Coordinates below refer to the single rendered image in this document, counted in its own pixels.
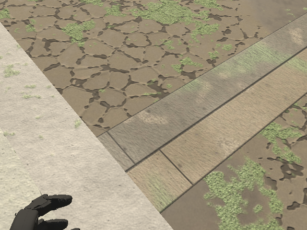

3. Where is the left robot hand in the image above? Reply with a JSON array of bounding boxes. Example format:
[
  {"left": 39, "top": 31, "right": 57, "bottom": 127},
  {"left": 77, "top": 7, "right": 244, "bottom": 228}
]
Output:
[{"left": 10, "top": 194, "right": 81, "bottom": 230}]

